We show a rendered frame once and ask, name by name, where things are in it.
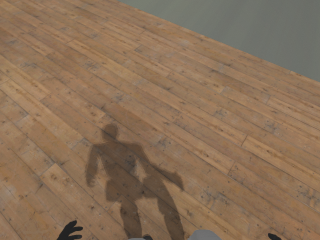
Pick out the robot right thigh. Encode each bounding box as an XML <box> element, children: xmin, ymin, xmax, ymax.
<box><xmin>187</xmin><ymin>229</ymin><xmax>222</xmax><ymax>240</ymax></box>

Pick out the robot left hand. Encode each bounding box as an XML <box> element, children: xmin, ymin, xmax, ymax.
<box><xmin>57</xmin><ymin>220</ymin><xmax>83</xmax><ymax>240</ymax></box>

